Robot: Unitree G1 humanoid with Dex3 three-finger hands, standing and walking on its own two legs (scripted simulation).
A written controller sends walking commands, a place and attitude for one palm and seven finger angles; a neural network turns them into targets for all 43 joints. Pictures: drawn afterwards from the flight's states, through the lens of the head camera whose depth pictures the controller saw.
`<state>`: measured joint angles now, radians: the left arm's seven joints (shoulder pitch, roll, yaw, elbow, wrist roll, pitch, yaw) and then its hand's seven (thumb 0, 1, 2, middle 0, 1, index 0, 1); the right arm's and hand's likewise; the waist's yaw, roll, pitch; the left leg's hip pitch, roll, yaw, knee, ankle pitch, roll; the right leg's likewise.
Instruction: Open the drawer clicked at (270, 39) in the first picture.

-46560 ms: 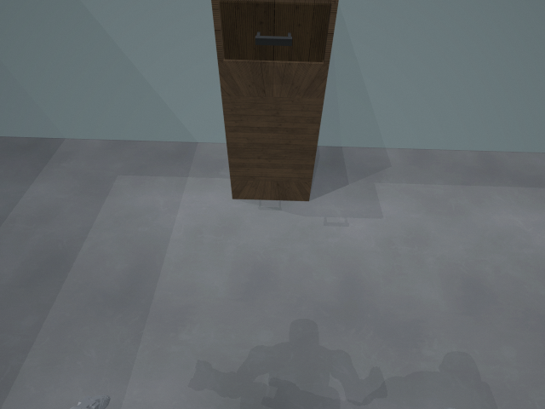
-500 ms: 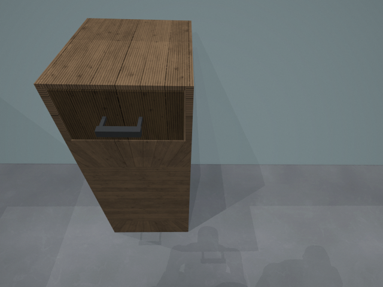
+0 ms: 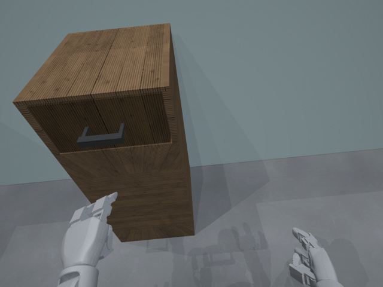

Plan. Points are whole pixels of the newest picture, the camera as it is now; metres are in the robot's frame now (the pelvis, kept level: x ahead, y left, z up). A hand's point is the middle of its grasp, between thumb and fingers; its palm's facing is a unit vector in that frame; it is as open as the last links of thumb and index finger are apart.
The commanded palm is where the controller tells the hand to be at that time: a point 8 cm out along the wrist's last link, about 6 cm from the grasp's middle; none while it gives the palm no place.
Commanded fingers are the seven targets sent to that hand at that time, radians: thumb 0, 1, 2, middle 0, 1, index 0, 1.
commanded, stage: raise the hand with hooked fingers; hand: left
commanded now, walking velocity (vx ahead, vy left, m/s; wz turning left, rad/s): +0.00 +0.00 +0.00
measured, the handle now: (102, 134) +0.49 +0.27 +0.06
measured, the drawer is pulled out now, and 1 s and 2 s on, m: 0.00 0.00 0.00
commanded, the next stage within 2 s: move the hooked fingers above the handle in 1.58 s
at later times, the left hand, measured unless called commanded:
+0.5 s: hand (96, 222) +0.24 +0.21 +0.04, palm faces +0.00 -0.10 -0.99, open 10.9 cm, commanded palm +0.21 +0.22 +0.10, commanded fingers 0.00 -0.08 0.48 -0.27 -0.93 -0.27 -0.93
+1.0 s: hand (68, 170) +0.30 +0.25 +0.14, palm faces +0.16 -0.08 -0.98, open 13.5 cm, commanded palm +0.27 +0.26 +0.20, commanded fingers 0.00 -0.50 0.30 -0.30 -1.20 -0.30 -1.20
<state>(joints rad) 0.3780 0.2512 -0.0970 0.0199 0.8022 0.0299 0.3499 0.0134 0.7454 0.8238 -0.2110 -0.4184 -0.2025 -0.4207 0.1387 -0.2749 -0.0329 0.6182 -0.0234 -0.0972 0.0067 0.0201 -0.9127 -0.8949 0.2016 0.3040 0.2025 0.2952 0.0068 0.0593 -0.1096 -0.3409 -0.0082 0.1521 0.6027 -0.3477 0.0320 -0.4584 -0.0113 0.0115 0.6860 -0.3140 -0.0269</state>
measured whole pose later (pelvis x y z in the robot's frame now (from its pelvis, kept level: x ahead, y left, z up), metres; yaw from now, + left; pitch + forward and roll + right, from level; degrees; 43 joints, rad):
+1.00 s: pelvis +0.01 +0.03 +0.02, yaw -1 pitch -2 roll +0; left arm -0.02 0.47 -0.08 -0.07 0.92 0.15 0.08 0.00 -0.42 0.34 -0.32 -1.15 -0.31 -1.15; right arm 0.08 -0.24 0.00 0.61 0.03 0.07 -0.04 0.02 -0.91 -0.90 0.20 0.30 0.20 0.30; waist 0.08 0.10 -0.02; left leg -0.12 -0.06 -0.01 0.43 -0.28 0.05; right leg -0.21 -0.01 0.03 0.47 -0.23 0.00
